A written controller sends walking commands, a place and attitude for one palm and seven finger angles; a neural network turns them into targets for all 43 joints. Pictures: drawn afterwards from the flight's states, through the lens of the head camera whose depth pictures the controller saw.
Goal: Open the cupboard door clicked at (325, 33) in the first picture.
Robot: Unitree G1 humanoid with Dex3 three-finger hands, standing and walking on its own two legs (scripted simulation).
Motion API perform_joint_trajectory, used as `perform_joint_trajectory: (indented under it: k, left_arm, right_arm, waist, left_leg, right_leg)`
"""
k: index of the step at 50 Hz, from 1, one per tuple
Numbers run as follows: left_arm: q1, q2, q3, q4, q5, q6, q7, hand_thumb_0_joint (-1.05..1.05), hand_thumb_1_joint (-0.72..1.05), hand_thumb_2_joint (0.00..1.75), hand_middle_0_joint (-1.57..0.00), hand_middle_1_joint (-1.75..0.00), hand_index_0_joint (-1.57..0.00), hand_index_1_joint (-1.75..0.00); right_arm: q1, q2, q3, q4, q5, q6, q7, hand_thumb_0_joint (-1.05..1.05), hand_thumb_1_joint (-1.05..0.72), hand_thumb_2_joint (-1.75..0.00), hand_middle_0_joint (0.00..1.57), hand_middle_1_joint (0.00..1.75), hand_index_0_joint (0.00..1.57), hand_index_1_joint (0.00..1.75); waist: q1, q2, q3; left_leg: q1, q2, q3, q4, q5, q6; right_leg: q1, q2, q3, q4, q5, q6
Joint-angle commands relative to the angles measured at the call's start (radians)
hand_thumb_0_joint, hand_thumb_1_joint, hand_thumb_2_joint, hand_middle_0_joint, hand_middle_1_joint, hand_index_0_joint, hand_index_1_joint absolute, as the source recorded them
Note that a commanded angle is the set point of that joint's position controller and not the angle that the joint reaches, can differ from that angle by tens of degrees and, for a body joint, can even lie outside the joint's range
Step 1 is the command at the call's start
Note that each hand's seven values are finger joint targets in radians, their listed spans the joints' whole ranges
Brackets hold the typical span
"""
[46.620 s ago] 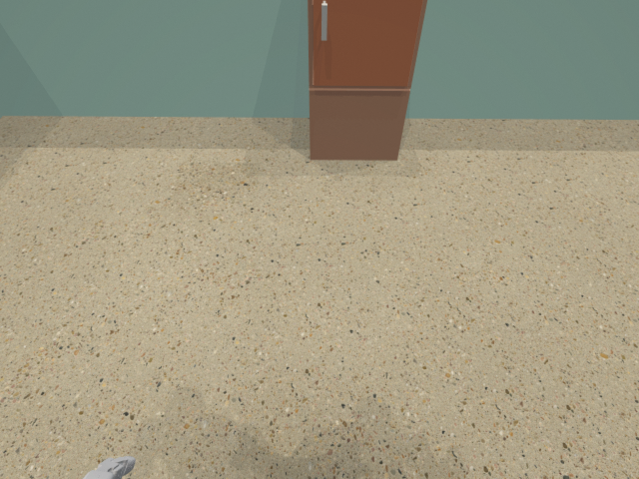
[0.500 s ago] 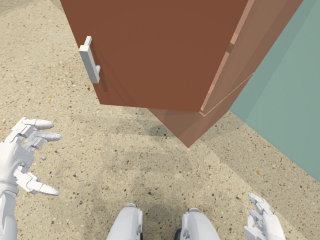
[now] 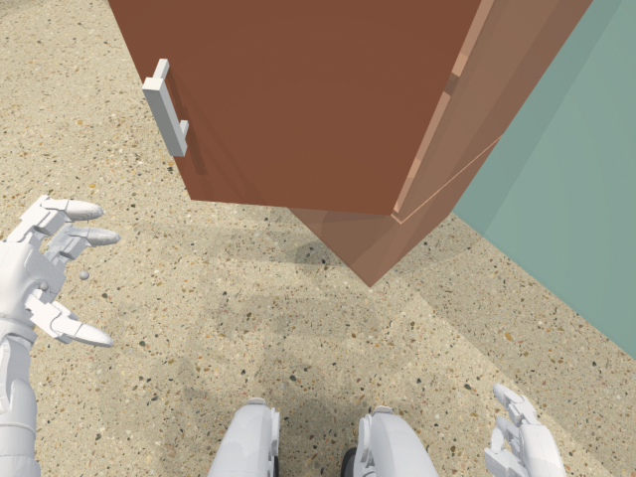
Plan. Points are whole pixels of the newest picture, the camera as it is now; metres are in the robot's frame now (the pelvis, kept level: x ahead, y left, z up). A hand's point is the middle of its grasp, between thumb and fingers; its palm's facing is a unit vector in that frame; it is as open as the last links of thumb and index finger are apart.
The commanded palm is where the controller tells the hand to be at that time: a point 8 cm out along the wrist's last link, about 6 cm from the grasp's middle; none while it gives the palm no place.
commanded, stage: move the hooked fingers beside the handle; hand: left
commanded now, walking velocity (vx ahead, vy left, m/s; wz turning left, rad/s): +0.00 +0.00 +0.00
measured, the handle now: (170, 110) +0.58 +0.25 +0.04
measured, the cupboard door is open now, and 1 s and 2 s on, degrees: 44 44 44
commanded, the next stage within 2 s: none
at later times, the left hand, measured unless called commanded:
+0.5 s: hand (99, 217) +0.40 +0.29 +0.04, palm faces -0.02 -1.00 -0.02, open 14.0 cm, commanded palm +0.38 +0.34 +0.05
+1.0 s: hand (115, 169) +0.47 +0.30 +0.04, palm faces -0.01 -1.00 -0.02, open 14.0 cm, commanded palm +0.47 +0.34 +0.04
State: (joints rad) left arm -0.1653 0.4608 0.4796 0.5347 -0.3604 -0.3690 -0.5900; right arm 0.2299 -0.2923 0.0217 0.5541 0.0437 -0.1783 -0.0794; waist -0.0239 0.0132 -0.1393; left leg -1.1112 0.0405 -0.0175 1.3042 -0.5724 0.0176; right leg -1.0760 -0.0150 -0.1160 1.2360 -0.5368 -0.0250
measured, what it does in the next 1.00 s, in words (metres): stands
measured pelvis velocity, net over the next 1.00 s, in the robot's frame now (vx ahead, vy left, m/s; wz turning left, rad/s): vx -0.01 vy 0.01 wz -0.04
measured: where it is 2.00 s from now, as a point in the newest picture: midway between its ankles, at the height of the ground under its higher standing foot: outside the picture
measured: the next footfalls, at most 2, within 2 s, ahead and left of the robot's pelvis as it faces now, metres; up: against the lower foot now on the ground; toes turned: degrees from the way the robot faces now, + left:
none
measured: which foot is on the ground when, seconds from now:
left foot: down 0.00-1.00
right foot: down 0.00-1.00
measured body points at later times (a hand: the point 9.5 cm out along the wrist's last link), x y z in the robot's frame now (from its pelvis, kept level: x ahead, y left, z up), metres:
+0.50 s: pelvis +0.00 +0.01 +0.00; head +0.14 +0.04 +0.43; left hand +0.39 +0.35 +0.04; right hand +0.10 -0.27 -0.10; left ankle +0.02 +0.11 -0.62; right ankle +0.03 -0.11 -0.62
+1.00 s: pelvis -0.01 +0.01 -0.01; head +0.16 +0.05 +0.40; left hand +0.46 +0.35 +0.04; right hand +0.04 -0.27 -0.11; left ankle +0.02 +0.11 -0.62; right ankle +0.03 -0.11 -0.62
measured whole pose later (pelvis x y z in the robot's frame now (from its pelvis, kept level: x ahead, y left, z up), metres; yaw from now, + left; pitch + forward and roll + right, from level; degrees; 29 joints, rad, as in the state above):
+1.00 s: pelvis -0.01 +0.01 -0.01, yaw -2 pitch +27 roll -5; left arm -0.77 0.70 0.57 1.12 -0.17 -0.41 -0.56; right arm 0.30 -0.30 0.05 0.61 0.01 0.00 -0.05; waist -0.14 0.02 -0.12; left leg -1.26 0.05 -0.01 1.35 -0.57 0.04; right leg -1.22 0.00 -0.10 1.25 -0.51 0.00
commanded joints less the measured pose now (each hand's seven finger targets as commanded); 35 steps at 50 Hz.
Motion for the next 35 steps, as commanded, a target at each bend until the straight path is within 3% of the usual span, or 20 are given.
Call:
perform_joint_trajectory:
  k: [1,4,5,9,13,16,20,26,29,31,32,33,35]
  left_arm:
    - [-0.214,0.322,0.120,-0.144,-0.021,-0.046,0.002,0.00,-0.50,0.30,-0.30,-1.20,-0.30,-1.20]
    - [-0.228,0.313,0.107,-0.130,-0.024,-0.035,0.000,0.00,-0.50,0.30,-0.30,-1.20,-0.30,-1.20]
    - [-0.227,0.337,0.132,-0.106,-0.017,-0.031,0.003,0.00,-0.50,0.30,-0.30,-1.20,-0.30,-1.20]
    - [-0.300,0.340,0.129,-0.025,-0.010,-0.040,0.009,0.00,-0.50,0.30,-0.30,-1.20,-0.30,-1.20]
    - [-0.382,0.326,0.095,-0.003,0.016,-0.071,0.011,0.00,-0.50,0.30,-0.30,-1.20,-0.30,-1.20]
    - [-0.477,0.360,0.105,0.030,0.030,-0.089,0.008,0.00,-0.50,0.30,-0.30,-1.20,-0.30,-1.20]
    - [-0.564,0.414,0.129,0.072,0.051,-0.100,0.009,0.00,-0.50,0.30,-0.30,-1.20,-0.30,-1.20]
    - [-0.615,0.444,0.142,0.141,0.076,-0.093,0.023,0.00,-0.50,0.30,-0.30,-1.20,-0.30,-1.20]
    - [-0.644,0.415,0.111,0.173,0.085,-0.090,0.027,0.00,-0.50,0.30,-0.30,-1.20,-0.30,-1.20]
    - [-0.677,0.435,0.118,0.220,0.101,-0.087,0.031,0.00,-0.50,0.30,-0.30,-1.20,-0.30,-1.20]
    - [-0.700,0.422,0.101,0.246,0.105,-0.085,0.032,0.00,-0.50,0.30,-0.30,-1.20,-0.30,-1.20]
    - [-0.718,0.450,0.124,0.259,0.108,-0.089,0.036,0.00,-0.50,0.30,-0.30,-1.20,-0.30,-1.20]
    - [-0.763,0.462,0.122,0.283,0.116,-0.100,0.034,0.00,-0.50,0.30,-0.30,-1.20,-0.30,-1.20]
  right_arm:
    - [0.068,-0.163,-0.069,-0.103,0.004,-0.033,-0.009,0.00,-0.90,-0.90,0.20,0.30,0.20,0.30]
    - [0.076,-0.162,-0.069,-0.107,0.003,-0.029,-0.002,0.00,-0.90,-0.90,0.20,0.30,0.20,0.30]
    - [0.087,-0.168,-0.071,-0.099,0.002,-0.021,-0.001,0.00,-0.90,-0.90,0.20,0.30,0.20,0.30]
    - [0.097,-0.173,-0.070,-0.092,0.002,-0.010,0.003,0.00,-0.90,-0.90,0.20,0.30,0.20,0.30]
    - [0.113,-0.176,-0.075,-0.076,-0.002,0.002,0.007,0.00,-0.90,-0.90,0.20,0.30,0.20,0.30]
    - [0.129,-0.185,-0.075,-0.057,-0.007,0.012,0.004,0.00,-0.90,-0.90,0.20,0.30,0.20,0.30]
    - [0.145,-0.191,-0.072,-0.039,-0.012,0.026,0.002,0.00,-0.90,-0.90,0.20,0.30,0.20,0.30]
    - [0.165,-0.194,-0.070,-0.033,-0.017,0.056,0.011,0.00,-0.90,-0.90,0.20,0.30,0.20,0.30]
    - [0.177,-0.193,-0.069,-0.036,-0.017,0.072,0.014,0.00,-0.90,-0.90,0.20,0.30,0.20,0.30]
    - [0.185,-0.198,-0.069,-0.025,-0.020,0.084,0.017,0.00,-0.90,-0.90,0.20,0.30,0.20,0.30]
    - [0.186,-0.197,-0.066,-0.023,-0.019,0.090,0.018,0.00,-0.90,-0.90,0.20,0.30,0.20,0.30]
    - [0.190,-0.200,-0.067,-0.021,-0.020,0.095,0.017,0.00,-0.90,-0.90,0.20,0.30,0.20,0.30]
    - [0.198,-0.202,-0.064,-0.017,-0.022,0.105,0.016,0.00,-0.90,-0.90,0.20,0.30,0.20,0.30]
  waist:
    - [0.003,0.106,-0.406]
    - [0.002,0.119,-0.428]
    - [0.001,0.088,-0.440]
    - [-0.020,0.050,-0.377]
    - [-0.031,0.095,-0.392]
    - [-0.043,0.102,-0.411]
    - [-0.041,0.134,-0.448]
    - [-0.039,0.154,-0.468]
    - [-0.055,0.151,-0.456]
    - [-0.057,0.149,-0.451]
    - [-0.070,0.117,-0.430]
    - [-0.069,0.102,-0.437]
    - [-0.077,0.114,-0.457]
  left_leg:
    - [0.271,-0.023,-0.024,-0.190,0.364,0.009]
    - [0.279,-0.022,-0.023,-0.190,0.394,0.010]
    - [0.281,-0.018,-0.021,-0.189,0.409,0.011]
    - [0.220,-0.018,-0.019,-0.181,0.349,0.015]
    - [0.267,-0.017,-0.026,-0.193,0.347,0.011]
    - [0.292,-0.013,-0.038,-0.189,0.357,0.009]
    - [0.322,-0.011,-0.045,-0.187,0.369,0.006]
    - [0.364,-0.005,-0.060,-0.187,0.448,-0.003]
    - [0.382,0.000,-0.069,-0.186,0.477,-0.003]
    - [0.368,0.001,-0.070,-0.183,0.448,-0.004]
    - [0.338,-0.001,-0.068,-0.179,0.426,0.002]
    - [0.318,-0.002,-0.063,-0.172,0.421,0.006]
    - [0.323,-0.002,-0.061,-0.160,0.431,0.007]
  right_leg:
    - [0.235,0.029,0.090,-0.169,0.255,0.000]
    - [0.242,0.031,0.088,-0.165,0.281,-0.001]
    - [0.250,0.031,0.087,-0.166,0.304,0.004]
    - [0.217,0.035,0.087,-0.167,0.252,0.004]
    - [0.178,0.034,0.081,-0.169,0.234,0.002]
    - [0.151,0.036,0.076,-0.161,0.229,0.000]
    - [0.128,0.038,0.074,-0.155,0.219,-0.003]
    - [0.109,0.037,0.061,-0.147,0.257,-0.003]
    - [0.068,0.043,0.051,-0.143,0.252,-0.005]
    - [0.063,0.041,0.051,-0.142,0.240,-0.003]
    - [0.065,0.042,0.053,-0.146,0.238,0.000]
    - [0.082,0.041,0.055,-0.143,0.246,0.001]
    - [0.072,0.044,0.059,-0.137,0.254,0.000]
